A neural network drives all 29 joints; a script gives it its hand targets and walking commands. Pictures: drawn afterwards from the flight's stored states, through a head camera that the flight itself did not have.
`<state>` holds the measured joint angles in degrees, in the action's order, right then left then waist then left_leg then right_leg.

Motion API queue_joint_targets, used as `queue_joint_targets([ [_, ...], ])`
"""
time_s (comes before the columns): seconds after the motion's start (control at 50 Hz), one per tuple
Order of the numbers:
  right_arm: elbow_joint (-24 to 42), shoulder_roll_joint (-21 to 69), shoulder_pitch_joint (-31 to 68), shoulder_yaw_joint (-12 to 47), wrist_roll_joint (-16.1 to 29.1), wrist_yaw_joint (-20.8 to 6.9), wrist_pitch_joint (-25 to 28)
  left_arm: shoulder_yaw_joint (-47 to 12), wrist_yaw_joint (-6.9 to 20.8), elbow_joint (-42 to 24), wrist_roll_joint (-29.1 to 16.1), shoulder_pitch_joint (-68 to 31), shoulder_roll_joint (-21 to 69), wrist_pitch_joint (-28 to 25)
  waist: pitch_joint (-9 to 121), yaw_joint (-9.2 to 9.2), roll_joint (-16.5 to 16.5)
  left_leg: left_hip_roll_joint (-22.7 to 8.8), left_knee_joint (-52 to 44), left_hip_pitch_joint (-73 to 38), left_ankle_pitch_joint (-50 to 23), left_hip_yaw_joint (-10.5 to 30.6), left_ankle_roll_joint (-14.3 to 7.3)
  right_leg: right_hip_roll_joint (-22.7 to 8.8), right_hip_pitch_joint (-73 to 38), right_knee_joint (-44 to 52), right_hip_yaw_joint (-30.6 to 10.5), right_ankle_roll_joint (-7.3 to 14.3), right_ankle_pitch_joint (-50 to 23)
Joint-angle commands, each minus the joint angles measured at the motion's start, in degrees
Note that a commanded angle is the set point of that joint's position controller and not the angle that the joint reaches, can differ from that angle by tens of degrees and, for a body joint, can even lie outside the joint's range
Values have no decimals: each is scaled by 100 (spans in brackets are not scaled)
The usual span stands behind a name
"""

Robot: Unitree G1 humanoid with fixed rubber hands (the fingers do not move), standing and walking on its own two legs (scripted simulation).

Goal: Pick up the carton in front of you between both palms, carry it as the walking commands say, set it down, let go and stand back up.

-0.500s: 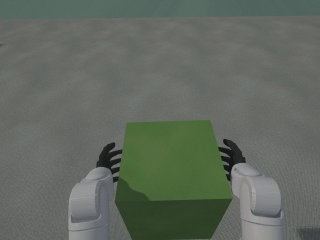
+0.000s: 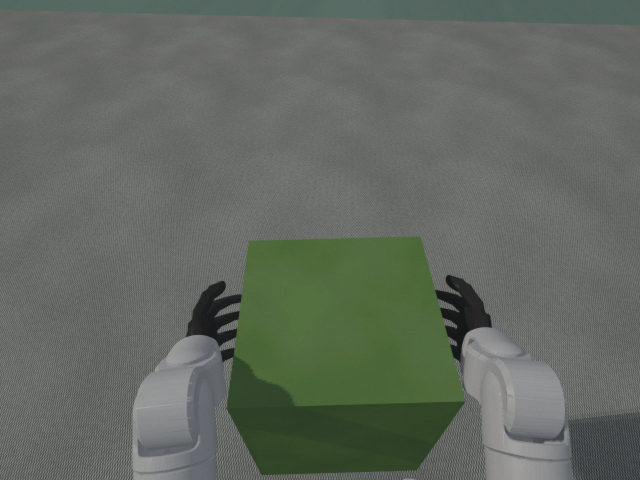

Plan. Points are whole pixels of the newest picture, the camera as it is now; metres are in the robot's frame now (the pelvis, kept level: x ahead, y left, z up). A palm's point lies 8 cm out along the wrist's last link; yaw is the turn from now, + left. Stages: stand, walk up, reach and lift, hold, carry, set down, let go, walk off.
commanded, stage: carry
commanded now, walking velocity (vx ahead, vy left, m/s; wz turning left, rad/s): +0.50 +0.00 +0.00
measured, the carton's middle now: (337, 361) +0.27 +0.00 +0.01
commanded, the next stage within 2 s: none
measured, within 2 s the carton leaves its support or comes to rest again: neither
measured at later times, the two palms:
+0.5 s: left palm (242, 167) +0.58 +0.14 +0.09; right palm (418, 162) +0.60 -0.16 +0.09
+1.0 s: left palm (245, 109) +0.79 +0.15 +0.09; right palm (389, 109) +0.79 -0.15 +0.09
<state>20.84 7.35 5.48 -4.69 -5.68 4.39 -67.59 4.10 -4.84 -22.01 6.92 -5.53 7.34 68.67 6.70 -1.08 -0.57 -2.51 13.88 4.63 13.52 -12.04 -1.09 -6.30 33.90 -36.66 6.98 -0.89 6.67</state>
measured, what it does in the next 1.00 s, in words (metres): walks ahead: right foot, then left foot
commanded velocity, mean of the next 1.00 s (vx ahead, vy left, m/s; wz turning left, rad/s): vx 0.19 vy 0.00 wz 0.00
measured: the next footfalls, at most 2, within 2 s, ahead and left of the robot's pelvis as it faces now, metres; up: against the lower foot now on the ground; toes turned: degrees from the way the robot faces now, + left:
right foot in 0.12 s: +0.27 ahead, -0.13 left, +0.00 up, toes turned -10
left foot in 0.58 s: +0.56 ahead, +0.10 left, +0.00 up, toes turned -6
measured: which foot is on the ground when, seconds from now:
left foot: down 0.00-0.16, up 0.18-0.56, down 0.58-1.00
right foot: up 0.00-0.10, down 0.12-0.58, up 0.60-0.80, down 0.82-1.00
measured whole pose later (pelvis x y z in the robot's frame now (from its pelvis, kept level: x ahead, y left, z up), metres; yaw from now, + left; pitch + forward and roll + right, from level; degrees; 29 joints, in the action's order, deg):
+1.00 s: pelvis +0.53 +0.00 -0.01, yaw +1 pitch +4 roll +0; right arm 19.9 7.6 8.4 -5.8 -6.7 4.5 -68.9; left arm 5.7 -4.7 -20.0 6.8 -8.7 7.6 69.3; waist 7.8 -0.3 0.1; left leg -2.8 28.2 16.1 15.2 -12.6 -1.8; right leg -3.4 11.9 -27.6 7.6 -0.7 18.8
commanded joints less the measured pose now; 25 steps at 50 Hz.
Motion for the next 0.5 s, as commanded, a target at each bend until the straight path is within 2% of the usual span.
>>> queue_joint_targets([
  [0.0,486,4819,2510,3940,2284,-1455,-107,-4020,1305,-409,-2253,-2553,4952,13,635,-8,912,-1215,-408,-750,-1583,549,-510,183,-115,608,333,56,-446],
  [0.06,367,4605,2494,3849,2157,-1397,-250,-3905,1344,-310,-2292,-2587,4696,176,474,5,961,-1196,25,-808,-1961,379,-360,244,-646,1024,495,200,-398],
  [0.08,335,4562,2554,3838,2149,-1385,-294,-3856,1358,-236,-2297,-2569,4653,217,584,72,858,-1072,579,-675,-2294,144,-267,403,-1254,1263,723,232,-294],
  [0.1,305,4524,2555,3840,2141,-1370,-336,-3793,1374,-145,-2306,-2563,4607,250,864,120,641,-849,1460,-233,-2491,-110,-123,574,-2308,1238,876,256,58],
  [0.12,300,4424,2662,3825,2140,-1364,-373,-3724,1385,-45,-2300,-2498,4579,278,1217,261,147,-704,2679,613,-1701,-130,50,-57,-3418,1313,4,311,527],
  [0.14,458,4493,2910,3913,2215,-1356,-455,-3614,1394,125,-2212,-2555,4522,245,1712,293,-1456,-31,4479,2214,-349,-30,361,-1516,-4616,2005,-2691,1112,1304],
  [0.16,448,4544,3048,3935,2241,-1373,-461,-3637,1403,197,-2254,-2501,4700,236,1531,286,-1848,255,5357,3335,1410,586,286,-1884,-4887,2442,-3638,1422,409],
  [0.18,318,4760,3090,3974,2262,-1390,-421,-3668,1418,62,-2325,-2656,4882,216,1525,235,-1378,-82,5858,3549,1435,1022,108,-1799,-4758,2244,-3045,1360,-328],
  [0.2,320,4941,3150,3982,2284,-1406,-359,-3728,1436,6,-2377,-2767,5099,180,1580,237,-812,-307,5897,3552,1221,1146,-1,-1626,-4505,2094,-2517,1218,-741],
  [0.22,326,5110,3176,4018,2283,-1413,-298,-3791,1460,-93,-2419,-2916,5279,129,1514,207,-339,-497,5546,3461,840,1208,-28,-1510,-4141,2165,-2069,1013,-724],
  [0.24,353,5213,3200,4061,2270,-1405,-239,-3847,1482,-159,-2464,-3032,5406,79,1485,182,-301,-595,5095,3219,516,1207,-14,-1387,-3805,2333,-1665,843,-524],
  [0.26,320,5386,3202,4085,2267,-1388,-197,-3871,1495,-207,-2507,-3109,5467,46,1509,183,-468,-538,4808,3032,316,1066,11,-1287,-3651,2467,-1358,773,-350],
  [0.32,394,5448,2973,4088,2147,-1294,-89,-3925,1550,-352,-2601,-2994,5400,9,1322,194,-706,-480,3904,3098,-69,786,148,-1146,-3580,2793,-864,835,39],
  [0.36,481,5361,2892,4076,2093,-1237,-86,-3925,1562,-449,-2611,-2938,5263,17,1135,200,-696,-450,3167,3189,-394,626,231,-1026,-3686,2840,-579,856,-192],
  [0.38,498,5300,2829,4061,2075,-1219,-105,-3909,1558,-462,-2595,-2875,5180,36,1043,207,-691,-411,2796,3170,-529,528,250,-957,-3725,2814,-436,840,-398],
  [0.46,364,5034,2558,3999,2056,-1238,-226,-3796,1527,-260,-2390,-2485,4896,131,737,223,-833,-37,1765,2699,-1156,63,196,-737,-3821,2271,220,611,-2599],
  [0.48,337,4991,2571,3997,2077,-1264,-255,-3769,1517,-197,-2329,-2425,4871,145,707,234,-878,40,1556,2501,-1364,-11,187,-690,-3849,2088,333,526,-2955],
])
